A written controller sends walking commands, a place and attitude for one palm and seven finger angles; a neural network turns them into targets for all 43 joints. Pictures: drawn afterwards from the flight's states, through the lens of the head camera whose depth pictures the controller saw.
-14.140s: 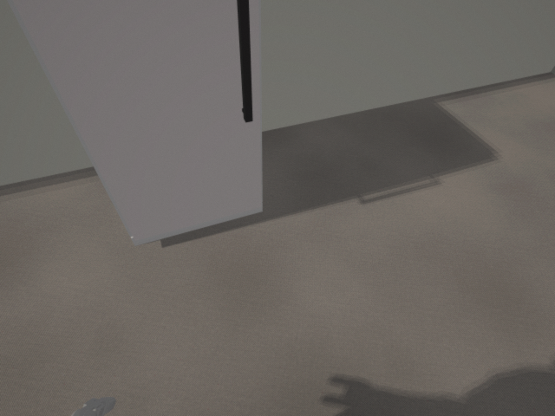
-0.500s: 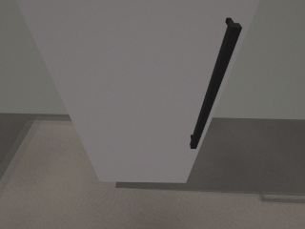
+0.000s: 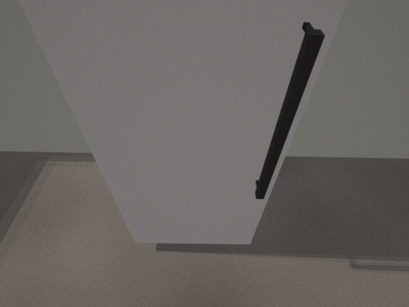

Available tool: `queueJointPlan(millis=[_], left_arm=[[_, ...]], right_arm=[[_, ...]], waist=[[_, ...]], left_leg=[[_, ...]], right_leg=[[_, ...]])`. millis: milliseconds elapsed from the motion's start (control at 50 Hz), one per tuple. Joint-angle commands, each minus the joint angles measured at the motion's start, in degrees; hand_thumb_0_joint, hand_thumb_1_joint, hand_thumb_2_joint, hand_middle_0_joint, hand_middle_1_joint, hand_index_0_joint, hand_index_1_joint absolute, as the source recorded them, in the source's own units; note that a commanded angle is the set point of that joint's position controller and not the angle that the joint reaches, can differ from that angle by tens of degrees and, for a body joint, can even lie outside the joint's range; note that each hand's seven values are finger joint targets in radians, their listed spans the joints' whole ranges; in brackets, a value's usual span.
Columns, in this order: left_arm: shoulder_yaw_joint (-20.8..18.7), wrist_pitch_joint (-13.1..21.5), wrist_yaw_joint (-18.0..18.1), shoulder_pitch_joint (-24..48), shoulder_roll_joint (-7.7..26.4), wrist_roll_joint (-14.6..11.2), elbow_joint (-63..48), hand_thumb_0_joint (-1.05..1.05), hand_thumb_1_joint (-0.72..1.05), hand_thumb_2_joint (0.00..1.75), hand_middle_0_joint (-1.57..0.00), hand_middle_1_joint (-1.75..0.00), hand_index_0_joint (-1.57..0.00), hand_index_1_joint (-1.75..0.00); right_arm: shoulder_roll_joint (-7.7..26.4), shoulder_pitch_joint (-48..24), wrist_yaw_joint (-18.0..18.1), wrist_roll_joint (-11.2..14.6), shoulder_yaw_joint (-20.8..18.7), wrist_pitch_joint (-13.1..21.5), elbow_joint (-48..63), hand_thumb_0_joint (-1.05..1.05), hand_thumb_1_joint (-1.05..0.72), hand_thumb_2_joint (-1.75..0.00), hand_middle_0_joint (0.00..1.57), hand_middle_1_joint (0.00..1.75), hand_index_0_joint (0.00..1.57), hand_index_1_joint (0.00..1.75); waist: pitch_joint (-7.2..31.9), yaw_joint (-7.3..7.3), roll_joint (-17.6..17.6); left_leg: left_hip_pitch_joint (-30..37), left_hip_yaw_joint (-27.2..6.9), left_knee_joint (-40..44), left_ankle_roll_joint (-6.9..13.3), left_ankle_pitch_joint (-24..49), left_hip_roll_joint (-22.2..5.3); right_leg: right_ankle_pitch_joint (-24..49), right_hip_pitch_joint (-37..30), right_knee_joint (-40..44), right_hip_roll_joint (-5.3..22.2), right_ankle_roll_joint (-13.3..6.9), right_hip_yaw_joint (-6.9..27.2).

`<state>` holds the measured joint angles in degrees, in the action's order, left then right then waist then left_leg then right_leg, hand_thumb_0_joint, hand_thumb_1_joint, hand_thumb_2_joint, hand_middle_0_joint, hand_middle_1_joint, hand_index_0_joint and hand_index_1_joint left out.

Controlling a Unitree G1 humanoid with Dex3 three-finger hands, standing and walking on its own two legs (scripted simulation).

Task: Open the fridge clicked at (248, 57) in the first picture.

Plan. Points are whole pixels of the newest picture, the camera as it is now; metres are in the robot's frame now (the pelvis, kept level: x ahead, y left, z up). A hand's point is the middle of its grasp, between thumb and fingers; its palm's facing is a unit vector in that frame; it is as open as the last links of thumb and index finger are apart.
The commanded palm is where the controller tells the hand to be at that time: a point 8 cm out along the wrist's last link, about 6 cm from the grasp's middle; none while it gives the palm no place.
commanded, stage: raise the hand to about handle height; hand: right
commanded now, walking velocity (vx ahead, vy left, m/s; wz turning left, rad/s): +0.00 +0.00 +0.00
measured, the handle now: (276, 133) +0.50 -0.14 +0.07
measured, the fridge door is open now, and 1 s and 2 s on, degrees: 0 0 0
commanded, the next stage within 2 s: none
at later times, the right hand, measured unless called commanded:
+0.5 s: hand out of the picture +0.15 -0.24 -0.06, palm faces +0.01 +1.00 -0.01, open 8.6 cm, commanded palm +0.13 -0.29 -0.04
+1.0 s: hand (361, 280) +0.19 -0.26 +0.00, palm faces -0.01 +1.00 -0.06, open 11.6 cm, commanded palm +0.16 -0.31 +0.02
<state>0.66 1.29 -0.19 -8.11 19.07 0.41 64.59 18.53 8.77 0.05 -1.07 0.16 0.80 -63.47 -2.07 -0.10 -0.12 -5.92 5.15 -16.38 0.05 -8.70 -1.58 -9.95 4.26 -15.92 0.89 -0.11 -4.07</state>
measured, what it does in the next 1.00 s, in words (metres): lowers itself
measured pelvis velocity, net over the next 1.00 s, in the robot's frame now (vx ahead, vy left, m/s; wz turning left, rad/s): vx -0.03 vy -0.01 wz -0.02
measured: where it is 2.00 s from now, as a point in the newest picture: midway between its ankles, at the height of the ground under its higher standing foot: outside the picture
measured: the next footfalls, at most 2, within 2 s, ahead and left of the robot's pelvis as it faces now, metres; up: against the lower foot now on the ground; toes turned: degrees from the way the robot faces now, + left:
none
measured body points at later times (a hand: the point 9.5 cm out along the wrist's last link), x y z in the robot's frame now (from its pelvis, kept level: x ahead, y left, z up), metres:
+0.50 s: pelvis -0.04 +0.01 -0.09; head +0.02 +0.00 +0.35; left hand +0.17 +0.25 -0.15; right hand +0.15 -0.29 -0.05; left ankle +0.00 +0.12 -0.75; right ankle -0.01 -0.11 -0.75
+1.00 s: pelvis -0.03 -0.01 -0.06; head +0.01 -0.02 +0.39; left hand +0.14 +0.24 -0.13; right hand +0.19 -0.32 +0.01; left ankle +0.00 +0.12 -0.75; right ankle -0.01 -0.11 -0.75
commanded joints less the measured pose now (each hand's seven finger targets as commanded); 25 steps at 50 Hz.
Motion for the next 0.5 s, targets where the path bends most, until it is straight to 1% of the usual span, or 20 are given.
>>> queueJointPlan(millis=[0, 40, 60, 80, 100, 120, 140, 160, 180, 220, 240, 260, 300, 320, 340, 360, 380, 400, 440, 480], left_arm=[[-2.2, 1.1, 0.9, 1.9, 11.3, 0.1, -3.5, 0.0, 0.9, 0.9, -0.2, -0.3, -0.2, -0.3], [-2.2, 1.0, 0.9, 1.7, 11.0, 0.1, -3.6, 0.0, 0.9, 0.9, -0.2, -0.3, -0.2, -0.3], [-1.5, 1.4, 0.1, 0.0, 4.2, -0.3, -6.2, 0.0, 0.9, 0.9, -0.2, -0.3, -0.2, -0.3], [-3.7, 6.7, 3.1, -2.6, 6.6, -2.6, -23.3, 0.0, 0.9, 0.9, -0.2, -0.3, -0.2, -0.3], [-4.3, 10.4, 4.7, 2.1, 6.7, -1.8, -24.6, 0.0, 0.9, 0.9, -0.2, -0.3, -0.2, -0.3], [-3.7, 11.6, 4.5, -1.1, 3.0, -2.9, -24.3, 0.0, 0.9, 0.9, -0.2, -0.3, -0.2, -0.3], [-4.8, 12.8, 3.6, -2.6, 3.8, -2.8, -25.1, 0.0, 0.9, 0.9, -0.2, -0.3, -0.2, -0.3], [-5.6, 13.0, 3.7, -2.0, 4.9, -2.3, -27.5, 0.0, 0.9, 0.9, -0.2, -0.3, -0.2, -0.3], [-6.1, 13.7, 3.8, -1.6, 5.0, -1.7, -28.7, 0.0, 0.9, 0.9, -0.2, -0.3, -0.2, -0.3], [-5.8, 15.1, 3.2, 0.1, 4.3, -1.7, -31.3, 0.0, 0.9, 0.9, -0.2, -0.3, -0.2, -0.3], [-6.1, 15.6, 2.6, -0.2, 4.2, -2.0, -32.3, 0.0, 0.9, 0.9, -0.2, -0.3, -0.2, -0.3], [-5.7, 16.3, 2.0, 0.5, 4.2, -1.9, -33.9, 0.0, 0.9, 0.9, -0.2, -0.3, -0.2, -0.3], [-5.8, 18.0, 1.4, 0.7, 4.5, -2.2, -36.3, 0.0, 0.9, 0.9, -0.2, -0.3, -0.2, -0.3], [-5.5, 18.9, 1.5, 0.5, 4.8, -2.5, -37.7, 0.0, 0.9, 0.9, -0.2, -0.3, -0.2, -0.3], [-5.6, 19.3, 1.6, -0.5, 5.3, -2.7, -38.3, 0.0, 0.9, 0.9, -0.2, -0.3, -0.2, -0.3], [-5.3, 19.3, 1.9, -0.6, 5.3, -2.7, -40.3, 0.0, 0.9, 0.9, -0.2, -0.3, -0.2, -0.3], [-5.2, 19.3, 2.5, -0.8, 5.1, -3.0, -41.4, 0.0, 0.9, 0.9, -0.2, -0.3, -0.2, -0.3], [-4.9, 19.3, 3.1, -0.7, 4.5, -3.2, -42.3, 0.0, 0.9, 0.9, -0.2, -0.3, -0.2, -0.3], [-4.4, 19.3, 4.1, -1.7, 4.4, -2.8, -41.8, 0.0, 0.9, 0.9, -0.2, -0.3, -0.2, -0.3], [-4.3, 19.4, 4.4, -2.3, 4.1, -2.7, -41.2, 0.0, 0.9, 0.9, -0.2, -0.3, -0.2, -0.3]], right_arm=[[11.8, -1.3, 0.7, 0.1, -2.2, 1.5, 3.4, 0.0, -0.9, -0.9, 0.2, 0.3, 0.2, 0.3], [11.7, -1.2, 0.7, 0.0, -2.3, 1.5, 3.3, 0.0, -0.9, -0.9, 0.2, 0.3, 0.2, 0.3], [3.2, 4.7, 3.0, 0.2, -0.9, 2.3, 2.5, 0.0, -0.9, -0.9, 0.2, 0.3, 0.2, 0.3], [26.6, -37.7, 0.8, 8.5, -25.3, 14.4, 73.0, 0.0, -0.88, -0.89, 0.2, 0.32, 0.2, 0.32], [20.0, -3.9, 0.2, 5.7, -21.9, 12.7, 53.1, 0.0, -0.85, -0.88, 0.2, 0.33, 0.2, 0.33], [3.5, 5.8, -1.9, 10.3, -13.8, 10.2, 48.8, 0.0, -0.83, -0.87, 0.21, 0.34, 0.21, 0.34], [1.0, 5.5, -3.5, 11.7, -14.7, 11.2, 46.3, 0.0, -0.81, -0.86, 0.21, 0.36, 0.21, 0.36], [3.9, 2.0, -5.2, 12.9, -16.6, 15.0, 50.6, 0.0, -0.78, -0.85, 0.21, 0.37, 0.21, 0.37], [3.7, 6.0, -7.4, 14.3, -18.7, 18.9, 47.3, 0.0, -0.76, -0.84, 0.21, 0.39, 0.21, 0.39], [0.3, 15.2, -13.4, 17.0, -19.4, 26.1, 40.7, 0.0, -0.71, -0.82, 0.21, 0.42, 0.21, 0.42], [1.8, 18.1, -16.8, 18.1, -22.4, 30.0, 38.4, 0.0, -0.69, -0.81, 0.22, 0.43, 0.22, 0.43], [1.4, 16.7, -20.6, 19.5, -21.3, 34.0, 40.9, 0.0, -0.67, -0.8, 0.22, 0.45, 0.22, 0.45], [4.7, 12.7, -27.8, 21.4, -23.1, 39.8, 42.9, 0.0, -0.62, -0.78, 0.22, 0.48, 0.22, 0.48], [6.4, 10.4, -31.4, 22.8, -23.8, 40.9, 44.1, 0.0, -0.6, -0.77, 0.22, 0.5, 0.22, 0.5], [10.0, 8.8, -34.1, 24.5, -27.0, 40.7, 45.0, 0.0, -0.57, -0.76, 0.22, 0.51, 0.22, 0.51], [11.4, 7.6, -35.9, 26.3, -28.4, 39.1, 48.8, 0.0, -0.55, -0.75, 0.22, 0.53, 0.22, 0.53], [12.4, 7.9, -36.8, 27.9, -30.1, 37.0, 51.3, 0.0, -0.53, -0.74, 0.23, 0.54, 0.23, 0.54], [11.9, 6.8, -37.0, 29.3, -29.7, 35.0, 55.4, 0.0, -0.5, -0.73, 0.23, 0.55, 0.23, 0.55], [12.9, 1.7, -35.6, 29.6, -29.2, 31.8, 62.8, 0.0, -0.46, -0.71, 0.23, 0.58, 0.23, 0.58], [11.4, 1.5, -33.3, 27.5, -26.6, 29.3, 68.1, 0.0, -0.41, -0.69, 0.24, 0.62, 0.24, 0.62]], waist=[[3.4, 0.3, 0.0], [2.9, 0.31, 0.8], [1.1, 0.02, -2.8], [22.8, -3.82, -6.7], [18.0, 3.7, -12.9], [11.9, -1.04, -9.8], [7.1, -0.74, -7.4], [2.1, -1.55, -0.8], [2.2, -0.45, 4.6], [0.9, 1.79, 9.7], [1.7, 3.68, 7.0], [6.0, 3.56, 5.5], [11.6, 2.74, 5.1], [13.9, 2.0, 4.2], [15.4, 2.15, 2.2], [20.1, 2.29, 1.7], [21.4, 2.66, 2.3], [21.8, 2.49, 1.7], [21.7, 1.41, -1.6], [21.3, 0.3, -4.4]], left_leg=[[1.9, -7.2, 2.6, 1.2, 8.0, -7.5], [1.7, -7.1, 2.6, 1.2, 8.1, -7.4], [-1.5, -9.0, -3.0, -0.3, 16.6, -9.1], [5.0, -3.6, -6.9, 1.9, 18.3, -0.5], [0.7, -1.7, -9.1, 3.4, 10.2, -0.2], [-5.4, 0.5, -9.1, 2.5, 8.6, 0.9], [-7.5, 0.7, -9.0, 2.0, 6.4, 0.6], [-13.0, 1.3, -10.9, 1.2, 2.4, 1.0], [-16.4, 1.7, -13.3, 0.9, -2.2, 1.1], [-24.1, 1.1, -19.2, 0.8, -12.1, 1.2], [-25.0, 0.0, -22.1, 1.5, -13.2, 0.8], [-27.0, -1.1, -25.3, 1.5, -14.6, 0.6], [-30.4, -3.7, -30.5, 1.5, -16.0, 0.4], [-31.3, -5.7, -31.7, 1.4, -17.4, 0.0], [-30.9, -7.9, -32.6, 1.7, -18.4, -0.3], [-29.4, -8.6, -32.8, 1.3, -18.0, -0.4], [-28.0, -9.5, -32.2, 0.9, -18.6, -0.5], [-26.7, -10.9, -31.0, 0.4, -19.6, -0.8], [-27.1, -9.8, -32.1, 0.7, -17.5, 0.5], [-29.1, -7.5, -32.7, 0.7, -13.7, 1.4]], right_leg=[[7.6, 1.0, 2.7, 7.4, -0.7, 7.0], [7.9, 1.0, 2.6, 7.5, -0.7, 7.0], [6.1, 5.6, -7.9, 7.8, 0.2, 1.9], [15.3, -5.4, -4.4, -2.9, 0.2, 5.5], [22.3, -4.3, -5.4, -0.7, -0.8, 2.2], [21.8, -4.0, -6.9, -0.2, 0.1, 2.8], [18.2, 0.1, -9.1, -0.5, 0.7, 3.2], [10.0, 7.0, -11.4, -0.3, 0.2, 3.6], [3.9, 12.2, -13.8, -0.8, 0.2, 3.8], [-6.4, 23.9, -19.5, -1.7, 0.4, 3.8], [-7.4, 27.0, -22.4, -2.2, 0.8, 3.4], [-8.6, 29.5, -25.9, -2.6, 0.7, 3.0], [-9.7, 34.4, -32.5, -2.4, 0.5, 3.2], [-10.5, 36.4, -35.1, -2.2, 0.2, 3.3], [-10.3, 38.1, -37.8, -2.1, 0.0, 3.3], [-9.7, 37.6, -38.4, -1.9, -0.6, 3.2], [-9.4, 38.2, -39.2, -1.7, -0.9, 2.9], [-9.6, 39.3, -40.2, -1.6, -1.2, 2.4], [-8.2, 38.2, -40.3, -0.8, -1.4, 3.8], [-6.9, 35.5, -39.0, -0.3, -1.8, 5.0]])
